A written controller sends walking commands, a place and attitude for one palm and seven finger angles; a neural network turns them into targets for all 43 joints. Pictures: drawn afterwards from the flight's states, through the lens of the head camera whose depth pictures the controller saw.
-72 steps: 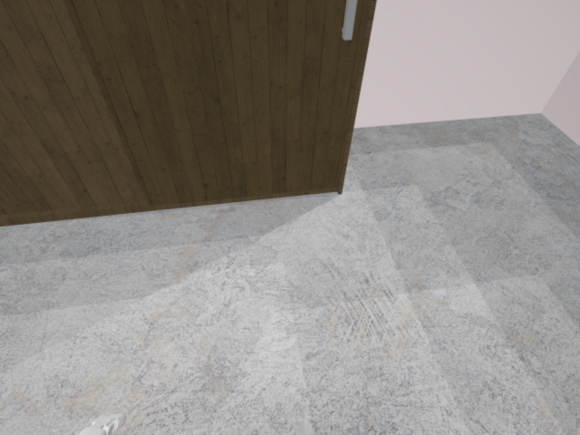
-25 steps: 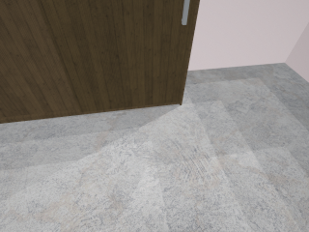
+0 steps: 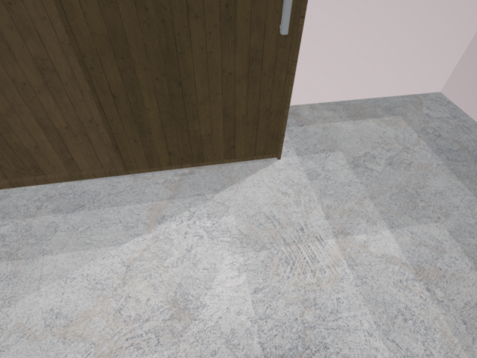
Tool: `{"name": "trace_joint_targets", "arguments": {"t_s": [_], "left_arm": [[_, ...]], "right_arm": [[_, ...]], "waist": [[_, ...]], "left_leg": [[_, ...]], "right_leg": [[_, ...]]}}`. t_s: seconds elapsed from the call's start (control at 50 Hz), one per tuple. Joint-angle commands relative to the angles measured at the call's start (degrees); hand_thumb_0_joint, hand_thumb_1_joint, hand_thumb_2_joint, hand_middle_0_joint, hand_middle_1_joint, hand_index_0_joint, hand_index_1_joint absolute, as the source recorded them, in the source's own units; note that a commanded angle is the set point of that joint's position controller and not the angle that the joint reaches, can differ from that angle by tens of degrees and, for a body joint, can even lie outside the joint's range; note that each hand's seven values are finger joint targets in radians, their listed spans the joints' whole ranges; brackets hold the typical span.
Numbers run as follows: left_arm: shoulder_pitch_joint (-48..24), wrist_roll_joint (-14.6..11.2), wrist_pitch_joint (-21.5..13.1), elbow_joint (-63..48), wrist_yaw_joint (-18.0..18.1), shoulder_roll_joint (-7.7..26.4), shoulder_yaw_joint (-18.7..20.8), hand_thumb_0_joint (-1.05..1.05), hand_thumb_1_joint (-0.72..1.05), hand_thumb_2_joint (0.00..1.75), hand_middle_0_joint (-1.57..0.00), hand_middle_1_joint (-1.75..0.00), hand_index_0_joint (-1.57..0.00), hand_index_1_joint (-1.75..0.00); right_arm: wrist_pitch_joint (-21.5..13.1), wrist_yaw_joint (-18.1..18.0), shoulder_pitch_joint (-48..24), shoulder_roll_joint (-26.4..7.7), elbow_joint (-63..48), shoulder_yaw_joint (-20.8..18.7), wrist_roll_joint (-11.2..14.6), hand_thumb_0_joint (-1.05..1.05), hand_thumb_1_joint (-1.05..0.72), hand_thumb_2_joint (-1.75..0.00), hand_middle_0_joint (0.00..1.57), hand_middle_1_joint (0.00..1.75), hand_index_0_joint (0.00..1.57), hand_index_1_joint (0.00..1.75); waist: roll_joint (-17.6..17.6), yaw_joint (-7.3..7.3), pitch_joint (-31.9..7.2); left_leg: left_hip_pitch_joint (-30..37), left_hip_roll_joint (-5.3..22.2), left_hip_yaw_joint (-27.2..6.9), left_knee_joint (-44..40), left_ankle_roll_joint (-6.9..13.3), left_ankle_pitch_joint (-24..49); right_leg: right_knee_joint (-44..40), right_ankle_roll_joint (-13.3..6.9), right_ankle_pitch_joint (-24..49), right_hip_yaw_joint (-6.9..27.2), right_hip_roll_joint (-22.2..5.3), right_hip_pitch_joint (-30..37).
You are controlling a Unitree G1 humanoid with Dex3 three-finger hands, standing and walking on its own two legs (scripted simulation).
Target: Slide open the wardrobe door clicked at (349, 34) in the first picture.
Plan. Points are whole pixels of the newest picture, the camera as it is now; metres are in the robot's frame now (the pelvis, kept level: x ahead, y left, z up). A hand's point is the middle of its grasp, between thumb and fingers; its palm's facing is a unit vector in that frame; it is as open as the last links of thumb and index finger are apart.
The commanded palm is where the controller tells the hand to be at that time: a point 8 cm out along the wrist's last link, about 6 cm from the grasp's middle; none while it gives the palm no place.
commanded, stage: walk to a spot facing it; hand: right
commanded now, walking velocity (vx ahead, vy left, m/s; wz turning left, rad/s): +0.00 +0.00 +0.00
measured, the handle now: (285, 6) +1.31 -0.11 +0.09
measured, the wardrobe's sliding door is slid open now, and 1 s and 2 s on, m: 0.00 0.00 0.00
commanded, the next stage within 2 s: turn to face it in 1.22 s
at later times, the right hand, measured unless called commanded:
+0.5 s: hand out of the picture +0.01 -0.26 -0.21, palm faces +0.17 +0.97 -0.16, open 7.4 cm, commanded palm none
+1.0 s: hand (382, 286) +0.33 -0.32 -0.19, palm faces +0.20 +0.97 -0.12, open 7.4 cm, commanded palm none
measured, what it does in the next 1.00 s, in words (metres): walks ahead: right foot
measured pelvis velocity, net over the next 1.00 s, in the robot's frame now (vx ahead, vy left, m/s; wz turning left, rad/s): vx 0.28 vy -0.14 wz -0.22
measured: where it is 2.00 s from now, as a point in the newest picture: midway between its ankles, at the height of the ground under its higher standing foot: (294, 278)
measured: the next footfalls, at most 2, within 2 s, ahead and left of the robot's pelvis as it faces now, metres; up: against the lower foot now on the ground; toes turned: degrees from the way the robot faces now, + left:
right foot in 0.46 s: +0.12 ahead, -0.16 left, +0.00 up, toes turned -16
left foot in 1.06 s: +0.47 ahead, -0.10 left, +0.00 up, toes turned -6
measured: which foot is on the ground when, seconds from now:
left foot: down 0.00-0.46, up 0.48-1.00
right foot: down 0.00-0.22, up 0.24-0.44, down 0.46-1.00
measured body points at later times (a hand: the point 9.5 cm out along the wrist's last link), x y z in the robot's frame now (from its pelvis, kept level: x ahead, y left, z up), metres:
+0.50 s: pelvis +0.07 -0.07 -0.03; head +0.08 -0.11 +0.42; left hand +0.11 +0.19 -0.15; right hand +0.01 -0.31 -0.20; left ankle +0.01 +0.11 -0.73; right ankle +0.08 -0.15 -0.75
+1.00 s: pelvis +0.28 -0.14 -0.02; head +0.30 -0.16 +0.42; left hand +0.19 +0.06 -0.17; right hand +0.32 -0.37 -0.18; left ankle +0.43 -0.08 -0.72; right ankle +0.08 -0.15 -0.75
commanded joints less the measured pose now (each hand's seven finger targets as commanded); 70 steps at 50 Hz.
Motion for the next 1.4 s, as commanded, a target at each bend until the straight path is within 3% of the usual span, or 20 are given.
{"name": "trace_joint_targets", "arguments": {"t_s": [0.0,0.08,0.14,0.24,0.4,0.42,0.46,0.48,0.54,0.62,0.9,0.98,1.0,1.02,1.04,1.06,1.12,1.16,1.28,1.38], "left_arm": [[-2.78,-0.3,-1.38,-3.59,0.63,11.93,2.55,0.0,0.9,0.9,-0.2,-0.3,-0.2,-0.3],[-2.66,-0.3,-1.39,-3.5,0.61,11.93,2.54,0.0,0.9,0.9,-0.2,-0.3,-0.2,-0.3],[1.99,0.34,0.21,-2.2,0.03,4.22,0.86,0.0,0.9,0.9,-0.2,-0.3,-0.2,-0.3],[0.39,0.54,0.98,-6.6,-0.62,4.58,2.67,0.0,0.9,0.9,-0.2,-0.3,-0.2,-0.3],[11.63,0.17,-0.83,-5.98,-2.01,-1.85,3.26,0.0,0.9,0.9,-0.2,-0.3,-0.2,-0.3],[18.4,0.22,-1.25,-3.96,-1.61,-0.09,3.85,0.0,0.9,0.9,-0.2,-0.3,-0.2,-0.3],[30.14,0.75,-2.18,-1.44,-0.14,8.53,6.06,0.0,0.9,0.9,-0.2,-0.3,-0.2,-0.3],[27.48,0.49,-1.72,-1.77,0.37,7.74,5.67,0.0,0.9,0.9,-0.2,-0.3,-0.2,-0.3],[19.14,0.03,-3.5,-3.33,0.95,-0.91,3.54,0.0,0.9,0.9,-0.2,-0.3,-0.2,-0.3],[21.46,-0.5,-4.97,-0.95,1.65,-3.63,3.07,0.0,0.9,0.9,-0.2,-0.3,-0.2,-0.3],[28.47,0.03,-5.0,3.55,3.19,-7.1,2.59,0.0,0.9,0.9,-0.2,-0.3,-0.2,-0.3],[24.41,-0.07,-4.67,2.89,3.3,-3.01,3.86,0.0,0.9,0.9,-0.2,-0.3,-0.2,-0.3],[22.43,-0.31,-4.63,2.01,3.14,-2.71,4.11,0.0,0.9,0.9,-0.2,-0.3,-0.2,-0.3],[22.23,-1.15,-4.75,0.95,2.33,-4.38,4.01,0.0,0.9,0.9,-0.2,-0.3,-0.2,-0.3],[25.47,-1.39,-5.22,-0.16,1.9,-7.91,3.63,0.0,0.9,0.9,-0.2,-0.3,-0.2,-0.3],[21.36,-0.9,-4.82,-1.33,1.53,-5.98,4.23,0.0,0.9,0.9,-0.2,-0.3,-0.2,-0.3],[14.91,0.71,-2.77,-2.75,0.51,-9.06,3.66,0.0,0.9,0.9,-0.2,-0.3,-0.2,-0.3],[16.75,0.95,-1.65,-2.39,0.2,-10.77,3.37,0.0,0.9,0.9,-0.2,-0.3,-0.2,-0.3],[9.33,0.59,-0.99,-5.75,-0.82,-10.07,3.27,0.0,0.9,0.9,-0.2,-0.3,-0.2,-0.3],[-0.15,0.47,-2.53,-7.86,-0.54,-10.35,2.44,0.0,0.9,0.9,-0.2,-0.3,-0.2,-0.3]], "right_arm": [[-1.52,-0.91,-2.09,-11.51,-3.44,-2.26,0.04,0.0,-0.9,-0.9,0.2,0.3,0.2,0.3],[-1.62,-0.93,-2.01,-11.62,-3.51,-2.27,0.04,0.0,-0.9,-0.9,0.2,0.3,0.2,0.3],[-0.03,-1.11,3.63,-5.22,-1.79,-1.15,-0.25,0.0,-0.9,-0.9,0.2,0.3,0.2,0.3],[-0.25,-1.22,9.4,-9.52,-3.62,-4.08,-1.0,0.0,-0.9,-0.9,0.2,0.3,0.2,0.3],[-1.98,-0.71,7.62,-5.74,-4.89,-4.83,-1.07,0.0,-0.9,-0.9,0.2,0.3,0.2,0.3],[-1.76,-0.51,8.21,-4.05,-4.83,-4.55,-0.75,0.0,-0.9,-0.9,0.2,0.3,0.2,0.3],[-1.51,0.15,5.96,3.09,-9.1,-2.85,-0.5,0.0,-0.9,-0.9,0.2,0.3,0.2,0.3],[-1.72,-0.09,4.31,2.13,-9.59,-3.17,-0.93,0.0,-0.9,-0.9,0.2,0.3,0.2,0.3],[-2.33,0.81,5.07,2.6,-5.99,-3.74,-1.29,0.0,-0.9,-0.9,0.2,0.3,0.2,0.3],[-1.25,0.51,10.36,5.38,-3.27,-3.54,-1.15,0.0,-0.9,-0.9,0.2,0.3,0.2,0.3],[-1.81,0.93,-5.5,8.43,-8.7,-3.92,-0.25,0.0,-0.9,-0.9,0.2,0.3,0.2,0.3],[-2.77,-0.14,10.24,6.24,-4.69,-4.76,-0.86,0.0,-0.9,-0.9,0.2,0.3,0.2,0.3],[-3.32,-0.35,17.89,4.68,-2.6,-5.39,-1.15,0.0,-0.9,-0.9,0.2,0.3,0.2,0.3],[-4.04,-0.79,25.87,0.49,-0.48,-6.4,-1.63,0.0,-0.9,-0.9,0.2,0.3,0.2,0.3],[-4.01,-1.21,26.71,-2.82,-0.01,-7.19,-0.83,0.0,-0.9,-0.9,0.2,0.3,0.2,0.3],[-3.71,-1.29,22.05,-2.66,-1.52,-7.42,0.13,0.0,-0.9,-0.9,0.2,0.3,0.2,0.3],[-4.26,-1.61,10.86,5.85,-3.33,-4.47,-0.29,0.0,-0.9,-0.9,0.2,0.3,0.2,0.3],[-5.11,-1.71,11.1,7.28,-2.78,-3.76,-0.7,0.0,-0.9,-0.9,0.2,0.3,0.2,0.3],[-5.9,-1.05,15.83,5.72,-0.4,-3.47,-0.39,0.0,-0.9,-0.9,0.2,0.3,0.2,0.3],[-5.06,-1.77,20.93,5.51,1.74,-3.2,-0.42,0.0,-0.9,-0.9,0.2,0.3,0.2,0.3]], "waist": [[0.27,-0.18,-3.13],[-0.01,-0.03,-4.15],[1.7,-0.75,-3.34],[11.85,-3.16,4.86],[4.86,2.86,2.34],[-1.11,5.07,-0.84],[-22.81,7.87,-0.48],[-14.05,6.4,1.33],[-2.78,2.02,3.41],[-5.53,0.05,0.85],[-4.95,2.69,9.08],[-6.47,-4.34,0.1],[-5.58,-8.11,-3.24],[1.95,-10.76,-8.78],[12.73,-7.22,-13.16],[4.75,-6.3,-7.79],[-0.87,-0.21,6.91],[-1.46,1.91,5.96],[4.73,1.47,3.22],[6.37,-2.29,1.98]], "left_leg": [[0.35,6.57,-6.05,-3.82,2.01,4.75],[0.96,6.68,-6.12,-3.81,2.07,5.99],[1.84,6.88,-5.98,-3.88,1.01,-11.31],[1.72,21.49,-20.22,-15.48,10.0,-30.25],[-6.92,15.58,2.62,-2.33,5.38,-14.9],[-10.05,12.35,6.54,8.22,3.66,-13.29],[-32.56,0.49,7.16,42.14,-1.17,-25.02],[-34.03,3.68,0.81,47.95,0.53,-21.38],[-31.18,7.67,-0.6,48.76,0.19,-5.58],[-29.63,6.14,1.74,45.97,-1.46,0.09],[-29.6,1.13,8.58,21.89,2.16,3.9],[-10.04,-4.13,10.03,16.26,6.2,-1.27],[0.98,-3.3,8.12,11.37,7.34,1.87],[15.38,8.09,-6.79,7.66,12.78,3.32],[22.3,24.26,-35.57,0.42,19.72,7.61],[16.19,24.6,-36.72,-6.07,20.47,-3.44],[-11.28,18.35,-20.3,-11.02,13.78,-13.16],[-14.21,14.79,-11.22,-11.32,11.26,-3.39],[-6.63,10.09,-0.19,-8.45,9.34,20.7],[2.93,9.18,-2.69,-1.3,8.46,42.41]], "right_leg": [[-3.16,-1.7,6.34,5.88,-6.63,-0.03],[-2.9,-1.63,7.33,5.74,-6.69,0.58],[0.46,-0.9,-4.89,4.26,-4.57,-4.54],[28.3,-0.71,-17.53,-0.85,-3.07,-24.26],[11.97,-0.54,-6.05,-9.01,-2.39,-4.4],[7.46,-0.68,-6.85,-7.89,-1.76,4.42],[-11.3,-8.4,-21.33,31.7,-22.01,11.3],[-12.25,-10.9,-22.87,32.29,-23.63,8.18],[-10.93,-7.8,-5.72,19.35,-16.57,1.32],[-9.12,-4.35,17.62,6.5,-12.02,6.75],[-6.93,-4.74,43.8,-0.63,-10.98,13.05],[12.09,-4.05,65.92,-2.12,-12.22,13.46],[23.29,-2.9,60.11,-2.61,-10.48,7.54],[43.45,-2.26,37.33,-3.98,-5.51,-5.83],[63.58,-1.43,-17.19,-3.87,4.41,-20.9],[66.64,-3.77,-16.6,2.27,0.43,-24.87],[59.7,-2.68,-7.0,1.46,-6.71,-23.55],[53.8,-1.48,-5.13,0.41,-7.73,-21.16],[34.44,1.96,2.85,-4.76,-8.32,-24.01],[19.07,1.87,3.66,-8.96,-4.49,-19.63]]}}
